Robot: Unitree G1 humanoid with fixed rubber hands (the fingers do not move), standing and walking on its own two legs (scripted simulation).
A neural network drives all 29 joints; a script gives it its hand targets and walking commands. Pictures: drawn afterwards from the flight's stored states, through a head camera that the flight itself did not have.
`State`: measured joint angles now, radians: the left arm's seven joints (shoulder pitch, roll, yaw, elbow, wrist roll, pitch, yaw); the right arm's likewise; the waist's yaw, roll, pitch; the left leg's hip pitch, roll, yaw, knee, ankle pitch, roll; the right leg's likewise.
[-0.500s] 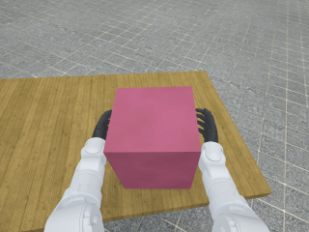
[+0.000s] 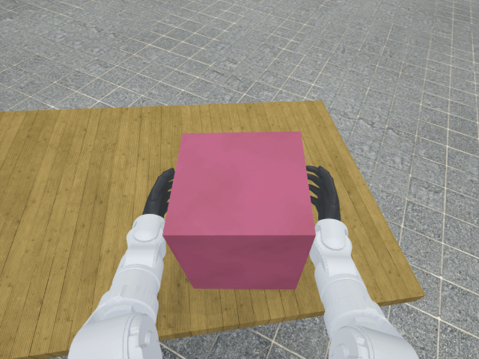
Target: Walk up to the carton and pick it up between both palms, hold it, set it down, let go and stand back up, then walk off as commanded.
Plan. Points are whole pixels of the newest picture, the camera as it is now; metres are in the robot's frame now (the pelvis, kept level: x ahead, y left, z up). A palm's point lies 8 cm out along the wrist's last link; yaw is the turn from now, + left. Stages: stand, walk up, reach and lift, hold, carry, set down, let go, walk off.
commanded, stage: set down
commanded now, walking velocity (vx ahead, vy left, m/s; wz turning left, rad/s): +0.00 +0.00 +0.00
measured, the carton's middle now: (242, 216) +0.39 -0.01 -0.01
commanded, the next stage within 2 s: none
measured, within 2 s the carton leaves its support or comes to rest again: rests again in 1.50 s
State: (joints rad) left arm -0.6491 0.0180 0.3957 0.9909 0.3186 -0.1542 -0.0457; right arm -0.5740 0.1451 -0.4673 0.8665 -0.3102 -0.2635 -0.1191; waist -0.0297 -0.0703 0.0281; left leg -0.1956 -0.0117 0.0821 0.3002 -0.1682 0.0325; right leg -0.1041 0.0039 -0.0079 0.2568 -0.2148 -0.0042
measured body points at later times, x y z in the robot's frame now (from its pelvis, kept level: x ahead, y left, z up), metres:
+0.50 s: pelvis +0.00 +0.00 +0.00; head +0.05 +0.03 +0.45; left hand +0.40 +0.15 +0.01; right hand +0.38 -0.16 +0.04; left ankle -0.01 +0.09 -0.75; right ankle -0.06 -0.12 -0.75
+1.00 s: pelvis +0.00 +0.00 +0.00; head +0.06 +0.03 +0.44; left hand +0.40 +0.15 +0.01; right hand +0.38 -0.16 +0.03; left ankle -0.01 +0.09 -0.75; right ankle -0.06 -0.12 -0.75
